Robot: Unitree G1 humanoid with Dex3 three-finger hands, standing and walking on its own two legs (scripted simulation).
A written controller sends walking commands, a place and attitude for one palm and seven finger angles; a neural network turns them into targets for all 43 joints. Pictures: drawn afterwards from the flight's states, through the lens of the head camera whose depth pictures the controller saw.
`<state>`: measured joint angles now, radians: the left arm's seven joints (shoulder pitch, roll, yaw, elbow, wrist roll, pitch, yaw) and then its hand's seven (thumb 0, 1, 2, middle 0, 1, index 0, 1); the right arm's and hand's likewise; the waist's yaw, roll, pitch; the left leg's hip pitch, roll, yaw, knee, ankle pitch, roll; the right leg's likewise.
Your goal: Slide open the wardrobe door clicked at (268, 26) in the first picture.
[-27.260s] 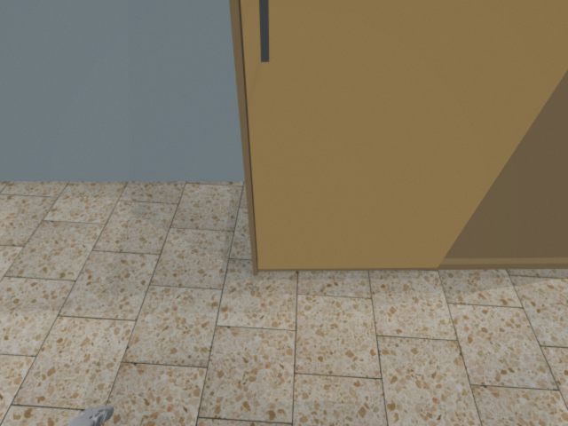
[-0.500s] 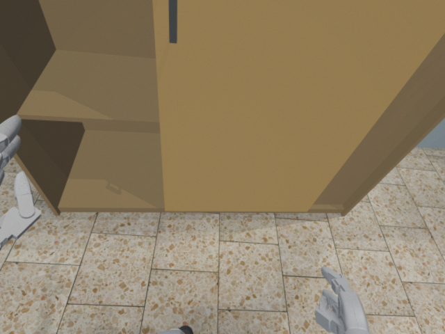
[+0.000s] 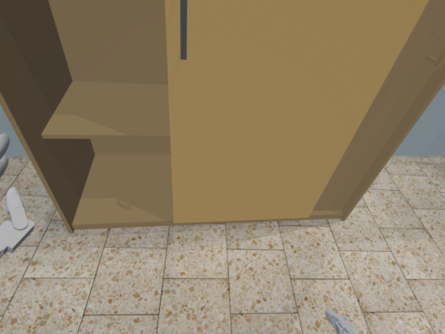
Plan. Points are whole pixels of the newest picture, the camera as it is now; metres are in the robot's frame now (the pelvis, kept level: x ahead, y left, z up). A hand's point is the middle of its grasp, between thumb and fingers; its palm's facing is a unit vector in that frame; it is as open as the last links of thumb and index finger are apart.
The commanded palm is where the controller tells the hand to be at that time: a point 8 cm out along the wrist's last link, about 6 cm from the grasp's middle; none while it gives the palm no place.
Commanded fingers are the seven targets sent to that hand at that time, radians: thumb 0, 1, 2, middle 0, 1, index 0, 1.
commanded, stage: stop stepping back and stand still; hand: left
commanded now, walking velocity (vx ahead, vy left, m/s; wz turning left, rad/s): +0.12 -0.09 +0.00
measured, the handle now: (183, 14) +0.78 +0.13 +0.27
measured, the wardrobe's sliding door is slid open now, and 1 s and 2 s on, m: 0.49 0.49 0.49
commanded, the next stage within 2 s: let the arm hang, fingers relaxed in 0.18 s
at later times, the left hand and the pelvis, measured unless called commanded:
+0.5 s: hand out of the picture +0.15 +0.21 -0.14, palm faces +0.01 -0.96 -0.27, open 7.4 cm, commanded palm none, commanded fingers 0.00 0.90 0.90 -0.20 -0.30 -0.20 -0.30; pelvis +0.02 +0.01 -0.01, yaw +4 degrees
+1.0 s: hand out of the picture +0.02 +0.21 -0.16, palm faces +0.04 -0.98 -0.20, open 7.3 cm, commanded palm none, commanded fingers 0.00 0.90 0.90 -0.20 -0.30 -0.20 -0.30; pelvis +0.03 +0.03 +0.02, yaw +2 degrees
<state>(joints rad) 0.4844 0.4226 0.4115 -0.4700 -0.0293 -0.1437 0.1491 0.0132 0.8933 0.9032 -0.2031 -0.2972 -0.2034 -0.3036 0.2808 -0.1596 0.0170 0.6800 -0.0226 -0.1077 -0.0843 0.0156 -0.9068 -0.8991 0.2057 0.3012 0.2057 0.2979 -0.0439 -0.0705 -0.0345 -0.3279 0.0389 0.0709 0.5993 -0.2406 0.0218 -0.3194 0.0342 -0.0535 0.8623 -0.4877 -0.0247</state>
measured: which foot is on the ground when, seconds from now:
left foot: down 0.00-1.00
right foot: down 0.00-1.00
